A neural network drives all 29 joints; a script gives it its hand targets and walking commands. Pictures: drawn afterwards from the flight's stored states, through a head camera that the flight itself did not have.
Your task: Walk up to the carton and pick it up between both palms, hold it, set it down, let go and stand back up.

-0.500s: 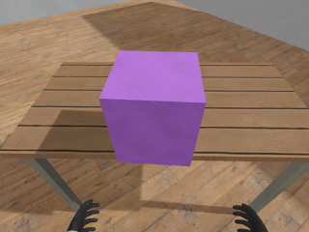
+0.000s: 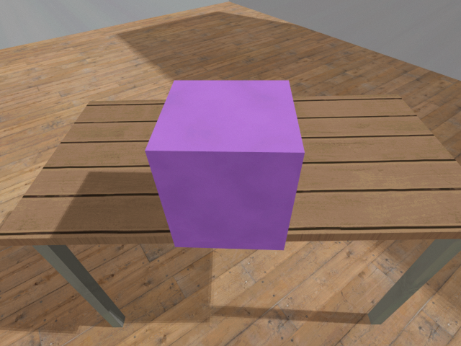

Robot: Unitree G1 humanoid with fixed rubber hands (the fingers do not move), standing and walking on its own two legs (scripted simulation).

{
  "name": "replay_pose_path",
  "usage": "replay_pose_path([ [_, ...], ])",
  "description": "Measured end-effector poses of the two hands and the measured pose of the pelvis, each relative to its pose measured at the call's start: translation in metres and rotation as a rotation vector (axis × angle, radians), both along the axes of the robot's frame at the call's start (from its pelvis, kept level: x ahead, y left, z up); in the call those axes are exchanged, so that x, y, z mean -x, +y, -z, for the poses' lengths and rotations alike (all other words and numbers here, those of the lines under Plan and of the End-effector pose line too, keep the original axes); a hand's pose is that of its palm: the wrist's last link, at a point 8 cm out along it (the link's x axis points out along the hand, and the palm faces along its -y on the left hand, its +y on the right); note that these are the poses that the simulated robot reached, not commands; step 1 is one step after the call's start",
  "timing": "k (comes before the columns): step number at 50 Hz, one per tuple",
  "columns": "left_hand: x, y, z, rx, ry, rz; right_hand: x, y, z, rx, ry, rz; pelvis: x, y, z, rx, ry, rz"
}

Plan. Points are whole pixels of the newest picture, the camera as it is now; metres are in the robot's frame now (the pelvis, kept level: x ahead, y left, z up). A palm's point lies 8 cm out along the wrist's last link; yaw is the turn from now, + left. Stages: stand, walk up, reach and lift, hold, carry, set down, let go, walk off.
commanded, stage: stand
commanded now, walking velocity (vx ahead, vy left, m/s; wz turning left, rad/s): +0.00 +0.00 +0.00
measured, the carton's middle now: (229, 166) +0.46 +0.04 +0.08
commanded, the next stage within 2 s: none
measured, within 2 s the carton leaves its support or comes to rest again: neither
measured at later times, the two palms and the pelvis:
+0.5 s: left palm out of the picture +0.03 +0.25 -0.12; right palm out of the picture +0.02 -0.24 -0.12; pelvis -0.01 +0.01 +0.00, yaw +0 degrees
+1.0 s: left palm out of the picture -0.05 +0.23 -0.14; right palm out of the picture -0.05 -0.21 -0.14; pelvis -0.03 +0.01 +0.00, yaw +0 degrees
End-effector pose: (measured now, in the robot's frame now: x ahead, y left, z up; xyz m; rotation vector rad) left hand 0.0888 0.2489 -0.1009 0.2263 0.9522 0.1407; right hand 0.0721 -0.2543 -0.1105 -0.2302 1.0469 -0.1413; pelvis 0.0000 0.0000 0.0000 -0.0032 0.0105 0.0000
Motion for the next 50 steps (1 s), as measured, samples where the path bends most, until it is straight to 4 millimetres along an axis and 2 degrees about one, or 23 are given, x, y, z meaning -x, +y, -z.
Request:
replay_pose_path([
  [10, 0.035, 0.005, 0.010, 0.008, 0.107, -0.038, 0.037, 0.015, 0.012, -0.031, 0.101, 0.023, 0.005, 0.005, -0.001, -0.001, 0.000, 0.005],
  [19, 0.049, 0.002, 0.016, 0.014, 0.142, -0.051, 0.044, 0.015, 0.012, -0.014, 0.116, 0.049, 0.009, 0.007, -0.002, -0.001, -0.013, 0.003],
  [26, 0.064, 0.000, 0.022, 0.028, 0.166, -0.076, 0.058, 0.018, 0.014, -0.018, 0.136, 0.061, 0.015, 0.009, -0.003, -0.002, -0.031, 0.001],
  [36, 0.111, -0.008, 0.032, 0.061, 0.308, -0.092, 0.107, 0.024, 0.019, -0.023, 0.259, 0.103, 0.026, 0.010, -0.004, 0.000, -0.029, 0.008],
  [41, 0.129, -0.014, 0.034, 0.068, 0.354, -0.096, 0.124, 0.030, 0.023, -0.038, 0.305, 0.110, 0.030, 0.012, -0.005, 0.001, -0.031, 0.005],
  [47, 0.140, -0.021, 0.039, 0.091, 0.376, -0.105, 0.127, 0.036, 0.025, -0.052, 0.304, 0.109, 0.033, 0.012, -0.004, 0.000, -0.035, 0.003],
  [50, 0.140, -0.017, 0.038, 0.076, 0.373, -0.107, 0.124, 0.040, 0.027, -0.059, 0.284, 0.104, 0.035, 0.013, -0.004, -0.002, -0.039, 0.004],
])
